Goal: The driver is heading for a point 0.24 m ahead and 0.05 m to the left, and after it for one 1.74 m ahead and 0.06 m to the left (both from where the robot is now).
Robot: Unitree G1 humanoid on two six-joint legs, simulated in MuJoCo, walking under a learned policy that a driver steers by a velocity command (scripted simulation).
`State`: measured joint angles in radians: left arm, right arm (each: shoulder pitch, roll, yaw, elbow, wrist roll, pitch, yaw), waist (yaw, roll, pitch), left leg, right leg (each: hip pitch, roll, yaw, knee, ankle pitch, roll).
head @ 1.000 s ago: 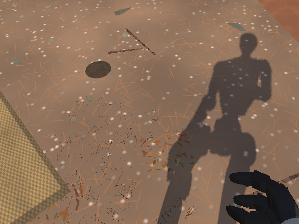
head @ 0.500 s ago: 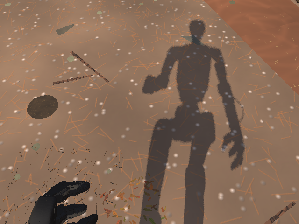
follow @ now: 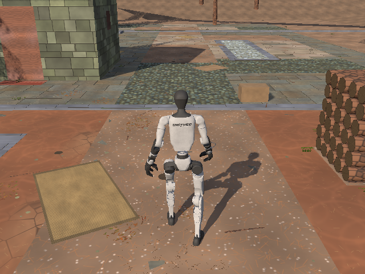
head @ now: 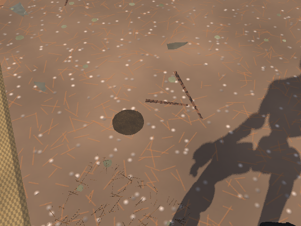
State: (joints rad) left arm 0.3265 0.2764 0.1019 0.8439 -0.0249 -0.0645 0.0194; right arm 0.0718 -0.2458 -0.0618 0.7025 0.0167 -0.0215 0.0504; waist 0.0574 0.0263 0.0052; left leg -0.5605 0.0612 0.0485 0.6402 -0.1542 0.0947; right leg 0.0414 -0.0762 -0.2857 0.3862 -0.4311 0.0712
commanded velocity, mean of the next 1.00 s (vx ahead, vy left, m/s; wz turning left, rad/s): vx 0.12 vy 0.00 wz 0.27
